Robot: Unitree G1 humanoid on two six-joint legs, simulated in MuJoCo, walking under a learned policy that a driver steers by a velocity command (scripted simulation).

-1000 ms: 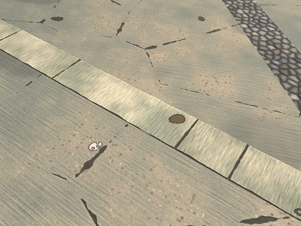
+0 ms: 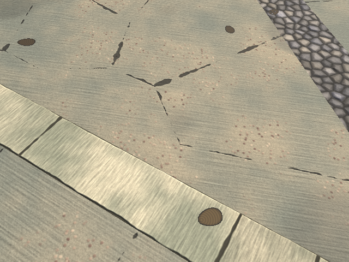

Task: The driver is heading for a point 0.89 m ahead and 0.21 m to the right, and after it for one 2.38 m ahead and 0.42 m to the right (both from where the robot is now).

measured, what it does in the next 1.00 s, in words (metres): walks ahead, turning right: right foot, then left foot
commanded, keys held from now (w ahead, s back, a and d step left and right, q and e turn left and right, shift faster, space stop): w+e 0.62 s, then w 0.16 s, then w+q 0.22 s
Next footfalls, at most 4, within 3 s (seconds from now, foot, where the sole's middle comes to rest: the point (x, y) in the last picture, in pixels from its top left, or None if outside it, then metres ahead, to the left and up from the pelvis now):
0.42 right None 0.36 -0.18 -0.77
0.94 left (203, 207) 0.68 -0.09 -0.77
1.44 right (264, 179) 0.89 -0.39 -0.87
1.94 left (214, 128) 1.19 -0.17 -0.87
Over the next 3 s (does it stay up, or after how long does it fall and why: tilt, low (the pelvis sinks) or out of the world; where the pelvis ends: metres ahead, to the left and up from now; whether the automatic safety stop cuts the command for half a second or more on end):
stays up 1.63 -0.31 -0.11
